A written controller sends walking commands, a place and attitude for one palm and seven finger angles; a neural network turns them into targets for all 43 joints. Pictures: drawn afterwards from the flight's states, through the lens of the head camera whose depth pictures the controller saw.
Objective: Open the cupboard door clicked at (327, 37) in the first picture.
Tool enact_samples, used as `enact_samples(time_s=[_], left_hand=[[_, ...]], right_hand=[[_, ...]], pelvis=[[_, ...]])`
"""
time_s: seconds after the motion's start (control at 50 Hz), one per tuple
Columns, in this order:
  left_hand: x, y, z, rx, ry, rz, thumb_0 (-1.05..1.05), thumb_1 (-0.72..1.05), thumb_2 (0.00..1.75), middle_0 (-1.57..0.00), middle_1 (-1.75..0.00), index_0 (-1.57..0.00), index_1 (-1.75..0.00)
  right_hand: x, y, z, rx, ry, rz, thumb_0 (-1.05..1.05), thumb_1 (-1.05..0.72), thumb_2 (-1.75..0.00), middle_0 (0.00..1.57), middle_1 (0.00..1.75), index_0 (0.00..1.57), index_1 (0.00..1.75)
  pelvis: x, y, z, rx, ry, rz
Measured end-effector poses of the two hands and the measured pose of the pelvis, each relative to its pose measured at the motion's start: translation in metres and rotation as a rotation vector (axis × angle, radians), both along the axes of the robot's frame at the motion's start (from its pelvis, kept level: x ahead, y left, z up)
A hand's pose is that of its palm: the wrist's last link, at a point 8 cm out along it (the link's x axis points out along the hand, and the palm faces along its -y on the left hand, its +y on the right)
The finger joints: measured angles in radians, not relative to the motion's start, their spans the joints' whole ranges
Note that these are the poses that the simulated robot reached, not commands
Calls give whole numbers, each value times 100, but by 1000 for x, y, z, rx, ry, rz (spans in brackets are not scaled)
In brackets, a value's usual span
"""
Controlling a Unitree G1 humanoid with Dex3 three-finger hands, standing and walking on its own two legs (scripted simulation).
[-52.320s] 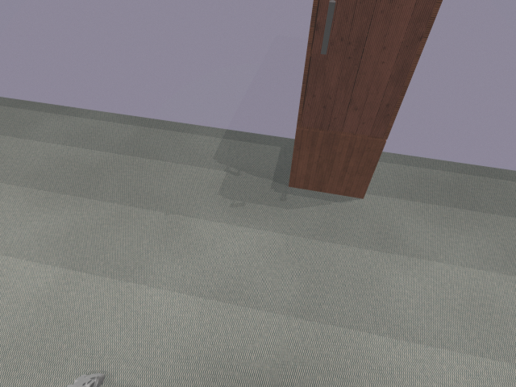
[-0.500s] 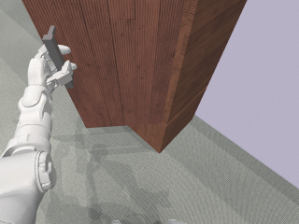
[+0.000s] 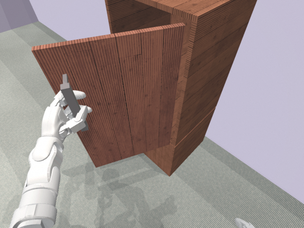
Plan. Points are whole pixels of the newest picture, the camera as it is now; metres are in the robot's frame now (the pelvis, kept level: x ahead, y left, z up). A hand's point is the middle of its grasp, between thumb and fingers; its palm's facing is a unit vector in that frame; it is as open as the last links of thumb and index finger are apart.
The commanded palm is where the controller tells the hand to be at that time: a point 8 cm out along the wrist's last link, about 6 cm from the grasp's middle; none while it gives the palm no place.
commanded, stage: pull the door open along its arc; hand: left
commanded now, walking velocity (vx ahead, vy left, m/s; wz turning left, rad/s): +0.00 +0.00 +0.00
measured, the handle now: (75, 104) +0.42 +0.21 +0.11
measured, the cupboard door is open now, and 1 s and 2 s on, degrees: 64 95 99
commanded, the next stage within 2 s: open thumb and fingers to let go in 0.62 s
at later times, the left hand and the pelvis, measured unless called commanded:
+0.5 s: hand (115, 152) +0.27 +0.08 +0.11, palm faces +0.45 -0.89 +0.03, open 6.2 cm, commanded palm +0.20 +0.13 +0.11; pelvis +0.00 -0.04 +0.00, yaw +3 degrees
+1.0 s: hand (128, 158) +0.26 +0.05 +0.11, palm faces +0.43 -0.90 +0.00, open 7.5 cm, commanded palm +0.21 +0.09 +0.11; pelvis -0.01 -0.05 +0.00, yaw +4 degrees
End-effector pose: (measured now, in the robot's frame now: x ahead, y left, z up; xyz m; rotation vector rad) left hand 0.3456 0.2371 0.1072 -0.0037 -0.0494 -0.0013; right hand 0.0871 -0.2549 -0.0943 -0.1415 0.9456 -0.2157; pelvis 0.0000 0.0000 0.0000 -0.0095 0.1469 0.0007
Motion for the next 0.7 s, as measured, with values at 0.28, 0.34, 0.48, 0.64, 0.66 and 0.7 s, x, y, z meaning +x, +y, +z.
enact_samples(time_s=[0.28,0.34,0.48,0.64,0.66,0.7], left_hand=[[-91,-74,3,-110,63,291,1,66,73,-35,-128,-36,-130],[-99,-86,5,-93,78,357,1,67,74,-34,-125,-35,-131],[-117,-112,7,-46,88,464,1,67,75,-33,-125,-34,-132],[-137,-140,7,-21,70,445,1,67,74,-32,-130,-33,-133],[-139,-142,7,-13,66,437,1,67,74,-32,-130,-33,-133],[-141,-147,6,-4,61,424,1,67,75,-33,-131,-33,-133]], right_hand=[[110,36,41,70,-281,204,1,-91,-90,20,30,20,30],[114,37,42,78,-280,228,1,-90,-90,20,30,20,30],[100,23,26,78,-200,236,1,-90,-90,20,30,20,30],[73,-3,7,61,-106,204,1,-90,-90,20,30,20,30],[71,-5,6,58,-103,202,1,-91,-90,20,30,20,30],[69,-9,4,55,-102,201,1,-91,-90,20,30,20,30]], pelvis=[[-3,-19,5,19,-101,29],[-3,-25,5,22,-116,39],[-4,-37,5,28,-135,57],[-6,-47,4,36,-152,69],[-7,-48,4,37,-154,71],[-8,-50,3,36,-158,75]])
